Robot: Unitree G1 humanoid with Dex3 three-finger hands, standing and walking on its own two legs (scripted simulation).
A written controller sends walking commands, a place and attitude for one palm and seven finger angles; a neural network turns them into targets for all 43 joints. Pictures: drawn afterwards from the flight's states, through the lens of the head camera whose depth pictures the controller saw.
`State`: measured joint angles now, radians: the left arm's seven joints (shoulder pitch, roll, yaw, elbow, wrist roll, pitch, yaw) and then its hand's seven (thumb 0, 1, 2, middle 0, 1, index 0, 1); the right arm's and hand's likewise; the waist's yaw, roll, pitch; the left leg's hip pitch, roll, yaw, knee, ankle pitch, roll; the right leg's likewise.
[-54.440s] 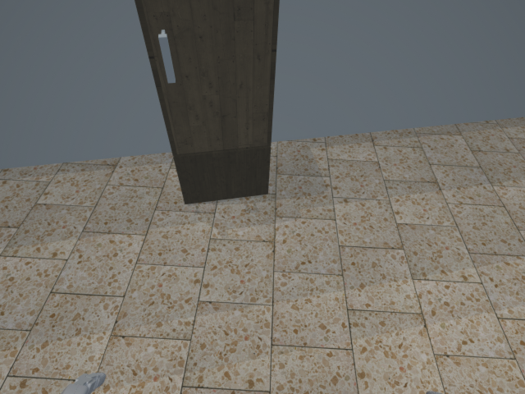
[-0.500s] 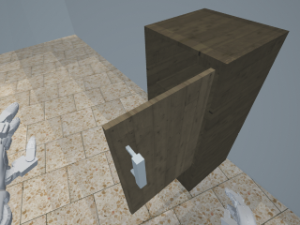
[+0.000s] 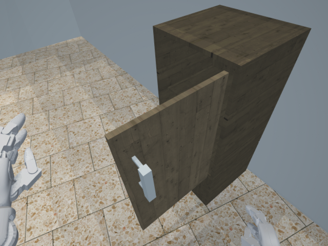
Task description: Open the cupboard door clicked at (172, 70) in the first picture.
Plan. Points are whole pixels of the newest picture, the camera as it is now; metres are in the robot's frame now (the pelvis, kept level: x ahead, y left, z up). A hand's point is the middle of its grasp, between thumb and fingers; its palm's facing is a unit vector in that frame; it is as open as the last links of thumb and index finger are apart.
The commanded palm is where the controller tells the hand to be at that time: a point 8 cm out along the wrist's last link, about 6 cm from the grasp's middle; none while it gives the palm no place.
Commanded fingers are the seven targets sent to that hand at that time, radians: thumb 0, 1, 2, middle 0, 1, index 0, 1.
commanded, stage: step back with the hand held close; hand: left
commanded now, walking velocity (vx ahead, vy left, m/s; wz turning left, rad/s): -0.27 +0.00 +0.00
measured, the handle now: (143, 178) +0.28 +0.10 +0.00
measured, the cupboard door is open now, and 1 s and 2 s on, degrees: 91 91 91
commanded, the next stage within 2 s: stop stepping back and stand still in 1.26 s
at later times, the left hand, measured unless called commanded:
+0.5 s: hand (9, 197) +0.14 +0.29 +0.16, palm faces +0.41 -0.76 -0.50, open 7.4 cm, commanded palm +0.08 +0.33 +0.17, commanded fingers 0.00 0.90 0.90 -0.20 -0.30 -0.20 -0.30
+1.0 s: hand out of the picture +0.07 +0.29 +0.15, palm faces +0.44 -0.76 -0.47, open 7.4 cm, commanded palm -0.01 +0.34 +0.17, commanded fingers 0.00 0.90 0.90 -0.20 -0.30 -0.20 -0.30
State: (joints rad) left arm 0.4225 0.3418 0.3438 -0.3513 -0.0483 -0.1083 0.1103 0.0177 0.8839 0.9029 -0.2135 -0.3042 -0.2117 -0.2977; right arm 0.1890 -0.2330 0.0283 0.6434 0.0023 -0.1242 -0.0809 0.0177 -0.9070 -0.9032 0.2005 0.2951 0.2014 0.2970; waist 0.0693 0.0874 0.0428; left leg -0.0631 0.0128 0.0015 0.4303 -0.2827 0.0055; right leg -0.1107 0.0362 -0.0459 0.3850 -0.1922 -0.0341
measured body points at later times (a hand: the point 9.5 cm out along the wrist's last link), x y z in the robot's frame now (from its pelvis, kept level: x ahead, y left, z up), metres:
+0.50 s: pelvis -0.06 +0.03 -0.01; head -0.06 +0.03 +0.44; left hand +0.11 +0.33 +0.18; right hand +0.11 -0.22 -0.08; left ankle -0.02 +0.11 -0.74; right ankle +0.02 -0.10 -0.74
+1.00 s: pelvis -0.14 +0.03 -0.03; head -0.10 +0.05 +0.42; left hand +0.04 +0.33 +0.18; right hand +0.05 -0.21 -0.10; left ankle -0.03 +0.12 -0.74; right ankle -0.01 -0.10 -0.74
